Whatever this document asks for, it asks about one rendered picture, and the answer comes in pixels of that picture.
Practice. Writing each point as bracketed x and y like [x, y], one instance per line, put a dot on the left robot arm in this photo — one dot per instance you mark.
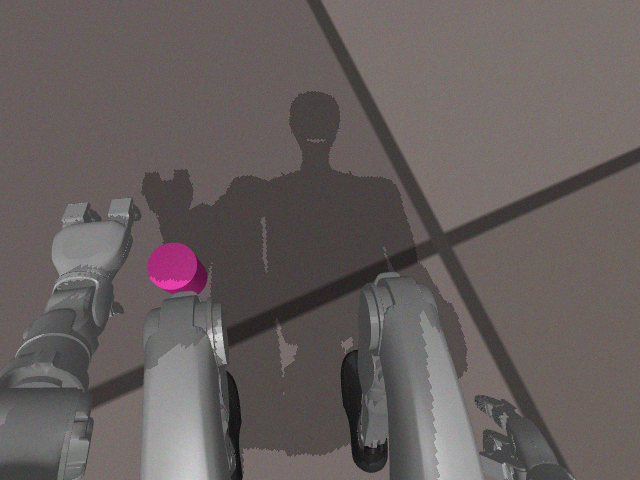
[45, 423]

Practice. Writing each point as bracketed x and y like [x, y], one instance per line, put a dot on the can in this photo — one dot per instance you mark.
[175, 268]

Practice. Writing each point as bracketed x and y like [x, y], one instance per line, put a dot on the right robot hand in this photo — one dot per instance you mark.
[510, 458]

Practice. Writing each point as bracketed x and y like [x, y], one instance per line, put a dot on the left robot hand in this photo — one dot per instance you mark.
[86, 243]

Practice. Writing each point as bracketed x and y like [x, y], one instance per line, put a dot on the right robot foot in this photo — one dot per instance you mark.
[366, 458]

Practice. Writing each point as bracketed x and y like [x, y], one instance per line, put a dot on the right robot arm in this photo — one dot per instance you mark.
[548, 471]

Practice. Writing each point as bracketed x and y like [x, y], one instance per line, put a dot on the left robot foot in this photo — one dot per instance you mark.
[233, 430]

